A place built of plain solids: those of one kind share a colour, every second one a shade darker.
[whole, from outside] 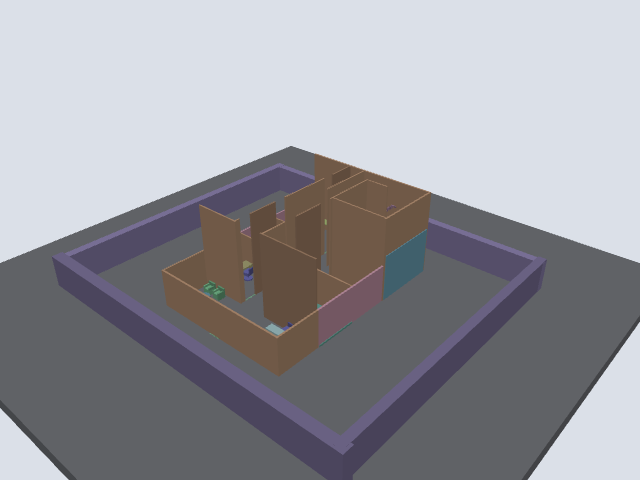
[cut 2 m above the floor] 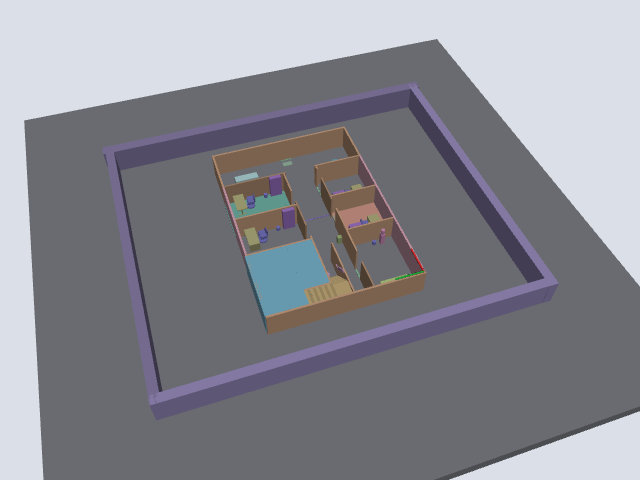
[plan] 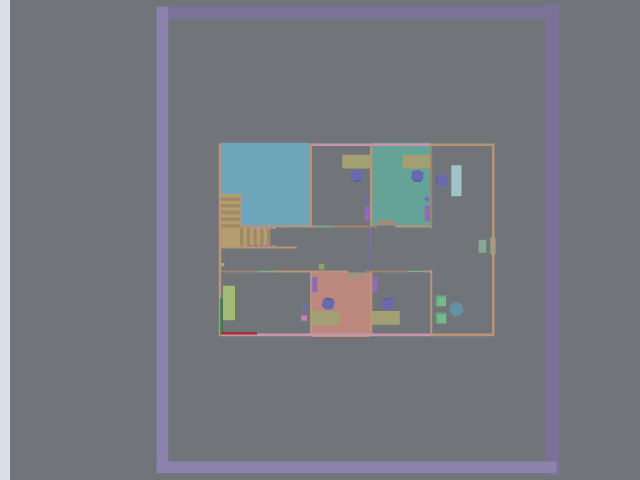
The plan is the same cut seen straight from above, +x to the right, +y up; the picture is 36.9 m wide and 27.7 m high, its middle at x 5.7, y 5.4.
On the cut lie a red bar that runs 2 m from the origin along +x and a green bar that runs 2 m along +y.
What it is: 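An office floor, with a steep back stair to a room one storey up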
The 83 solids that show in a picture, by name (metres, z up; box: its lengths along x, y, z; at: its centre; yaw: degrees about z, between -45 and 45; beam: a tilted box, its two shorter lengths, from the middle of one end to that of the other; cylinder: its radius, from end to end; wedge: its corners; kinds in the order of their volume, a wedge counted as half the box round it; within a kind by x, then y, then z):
{
 "ring_hedge_1": {"box": [0.66, 26.9, 2.47], "at": [-3.39, 5.41, 1.18]},
 "ring_hedge_2": {"box": [23.09, 0.67, 2.49], "at": [7.81, -7.72, 1.2]},
 "ring_hedge_3": {"box": [23.04, 0.65, 2.58], "at": [7.81, 18.53, 1.24]},
 "ring_hedge_4": {"box": [0.84, 27.26, 2.57], "at": [19.1, 5.41, 1.24]},
 "split_lounge_level_1": {"box": [5.12, 2.96, 3.73], "at": [2.56, 9.54, 1.81]},
 "split_lounge_level_2": {"box": [3.92, 1.83, 3.73], "at": [3.16, 7.14, 1.81]},
 "wall_1": {"box": [0.15, 11.12, 6.68], "at": [-0.07, 5.41, 3.29]},
 "wall_2": {"box": [2.14, 0.12, 6.68], "at": [1.07, 3.58, 3.29]},
 "wall_3": {"box": [0.12, 1.94, 6.68], "at": [1.14, 7.08, 3.29]},
 "wall_4": {"box": [4.33, 0.12, 6.68], "at": [2.17, 4.97, 3.29]},
 "wall_5": {"box": [5.48, 0.15, 6.68], "at": [2.59, 10.89, 3.29]},
 "wall_6": {"box": [3.98, 0.12, 6.68], "at": [3.19, 6.17, 3.29]},
 "wall_7": {"box": [2.1, 0.12, 6.68], "at": [4.13, 3.58, 3.29]},
 "wall_8": {"box": [0.12, 0.06, 6.68], "at": [4.33, 5.0, 3.29]},
 "wall_9": {"box": [0.12, 3.58, 3.0], "at": [5.18, 1.79, 1.45]},
 "wall_10": {"box": [0.12, 4.64, 6.68], "at": [5.18, 8.5, 3.29]},
 "wall_11": {"box": [0.26, 0.12, 6.68], "at": [5.31, 6.17, 3.29]},
 "wall_12": {"box": [2.17, 0.12, 6.68], "at": [6.26, 3.58, 3.29]},
 "wall_13": {"box": [2.52, 0.12, 6.68], "at": [7.74, 6.17, 3.29]},
 "wall_14": {"box": [0.12, 3.58, 3.0], "at": [8.65, 1.79, 1.45]},
 "wall_15": {"box": [0.12, 4.64, 3.0], "at": [8.65, 8.5, 1.45]},
 "wall_16": {"box": [2.38, 0.12, 6.68], "at": [9.52, 3.58, 3.29]},
 "wall_17": {"box": [2.07, 0.12, 6.68], "at": [11.08, 6.17, 3.29]},
 "wall_18": {"box": [0.41, 0.12, 6.68], "at": [11.91, 3.58, 3.29]},
 "wall_19": {"box": [0.12, 3.69, 6.68], "at": [12.12, 1.84, 3.29]},
 "wall_20": {"box": [0.12, 4.82, 6.68], "at": [12.12, 8.41, 3.29]},
 "wall_21": {"box": [3.8, 0.15, 3.0], "at": [13.87, -0.07, 1.45]},
 "wall_22": {"box": [3.8, 0.15, 3.0], "at": [13.87, 10.89, 1.45]},
 "wall_23": {"box": [0.15, 11.12, 3.0], "at": [15.7, 5.41, 1.45]},
 "glazing_1": {"box": [5.18, 0.15, 3.0], "at": [2.59, -0.07, 1.45]},
 "glazing_2": {"box": [3.47, 0.15, 3.0], "at": [6.92, -0.07, 1.45]},
 "glazing_3": {"box": [3.47, 0.15, 3.0], "at": [6.92, 10.89, 1.45]},
 "glazing_4": {"box": [3.47, 0.15, 3.0], "at": [10.38, -0.07, 1.45]},
 "glazing_5": {"box": [3.47, 0.15, 3.0], "at": [10.38, 10.89, 1.45]},
 "split_steps_1": {"box": [1.09, 1.09, 1.89], "at": [0.54, 5.57, 0.9]},
 "split_steps_2": {"box": [1.09, 0.19, 0.23], "at": [0.54, 6.21, 1.91]},
 "split_steps_3": {"box": [1.09, 0.19, 0.42], "at": [0.54, 6.41, 2.0]},
 "split_steps_4": {"box": [1.09, 0.19, 0.6], "at": [0.54, 6.6, 2.09]},
 "split_steps_5": {"box": [1.09, 0.19, 0.79], "at": [0.54, 6.79, 2.18]},
 "split_steps_6": {"box": [1.09, 0.19, 0.97], "at": [0.54, 6.99, 2.27]},
 "split_steps_7": {"box": [1.09, 0.19, 1.15], "at": [0.54, 7.18, 2.37]},
 "split_steps_8": {"box": [1.09, 0.19, 1.34], "at": [0.54, 7.38, 2.46]},
 "split_steps_9": {"box": [1.09, 0.19, 1.52], "at": [0.54, 7.57, 2.55]},
 "split_steps_10": {"box": [1.09, 0.19, 1.71], "at": [0.54, 7.76, 2.64]},
 "split_steps_11": {"box": [1.09, 0.19, 1.89], "at": [0.54, 7.96, 2.73]},
 "split_steps_12": {"box": [0.19, 1.09, 1.71], "at": [1.18, 5.57, 0.8]},
 "split_steps_13": {"box": [0.19, 1.09, 1.52], "at": [1.38, 5.57, 0.71]},
 "split_steps_14": {"box": [0.19, 1.09, 1.34], "at": [1.57, 5.57, 0.62]},
 "split_steps_15": {"box": [0.19, 1.09, 1.15], "at": [1.76, 5.57, 0.53]},
 "split_steps_16": {"box": [0.19, 1.09, 0.97], "at": [1.96, 5.57, 0.43]},
 "split_steps_17": {"box": [0.19, 1.09, 0.79], "at": [2.15, 5.57, 0.34]},
 "split_steps_18": {"box": [0.19, 1.09, 0.6], "at": [2.35, 5.57, 0.25]},
 "split_steps_19": {"box": [0.19, 1.09, 0.42], "at": [2.54, 5.57, 0.16]},
 "split_steps_20": {"box": [0.19, 1.09, 0.23], "at": [2.73, 5.57, 0.07]},
 "cell_level_1": {"box": [3.35, 4.49, 0.2], "at": [10.38, 8.78, 0.05]},
 "cell_level_2": {"box": [2.01, 0.3, 0.2], "at": [11.05, 6.38, 0.05]},
 "scell_level_1": {"box": [2.11, 0.3, 0.2], "at": [6.29, 3.38, 0.05]},
 "scell_level_2": {"box": [3.35, 3.42, 0.2], "at": [6.92, 1.51, 0.05]},
 "shelf_1": {"box": [0.3, 0.9, 1.95], "at": [5.4, 2.83, 1.07]},
 "shelf_2": {"box": [0.3, 0.9, 1.95], "at": [8.43, 6.92, 0.93]},
 "shelf_3": {"box": [0.3, 0.9, 1.95], "at": [8.87, 2.83, 0.93]},
 "shelf_4": {"box": [0.3, 0.9, 1.95], "at": [11.9, 6.92, 1.07]},
 "reception_counter_1": {"box": [0.6, 1.8, 1.1], "at": [13.57, 8.82, 0.5]},
 "club_1": {"box": [0.62, 0.64, 0.48], "at": [12.67, 0.9, 0.19]},
 "club_2": {"box": [0.62, 0.64, 0.48], "at": [12.67, 1.9, 0.19]},
 "club_3": {"box": [0.62, 0.12, 0.63], "at": [12.67, 2.16, 0.27]},
 "task_chair_1": {"box": [0.68, 0.48, 0.26], "at": [6.17, 1.72, 0.73], "yaw": -14.1},
 "task_chair_2": {"box": [0.68, 0.48, 0.26], "at": [7.82, 9.1, 0.58], "yaw": 5.5},
 "task_chair_3": {"box": [0.68, 0.48, 0.26], "at": [9.62, 1.72, 0.58], "yaw": 9.1},
 "task_chair_4": {"box": [0.68, 0.48, 0.26], "at": [11.32, 9.1, 0.73], "yaw": -5.5},
 "task_chair_5": {"box": [0.48, 0.68, 0.26], "at": [12.75, 8.82, 0.58], "yaw": -3.2},
 "desk_1": {"box": [1.6, 0.8, 0.07], "at": [6.04, 0.9, 0.84]},
 "desk_2": {"box": [0.025, 0.78, 0.76], "at": [7.01, 9.92, 0.33]},
 "desk_3": {"box": [1.6, 0.8, 0.07], "at": [7.79, 9.92, 0.69]},
 "desk_4": {"box": [1.6, 0.8, 0.07], "at": [9.51, 0.9, 0.69]},
 "desk_5": {"box": [1.6, 0.8, 0.07], "at": [11.26, 9.92, 0.84]},
 "water_cooler_1": {"box": [0.33, 0.31, 1.03], "at": [4.78, 0.9, 0.47]},
 "bar_table_1": {"box": [0.7, 2.0, 0.06], "at": [0.45, 1.76, 1.05]},
 "wet_floor_sign_1": {"box": [0.31, 0.34, 0.67], "at": [5.8, 3.87, 0.29]},
 "cell_steps_1": {"box": [1.05, 0.3, 0.2], "at": [9.52, 6.38, 0.05]},
 "scell_steps_1": {"box": [0.98, 0.3, 0.2], "at": [7.84, 3.38, 0.05]},
 "coffee_table_1": {"cylinder": 0.4, "from": [13.57, 1.4, 0.33], "to": [13.57, 1.4, 0.4]},
 "doormat_hold_1": {"box": [0.45, 0.75, 0.06], "at": [15.07, 5.04, -0.02]}
}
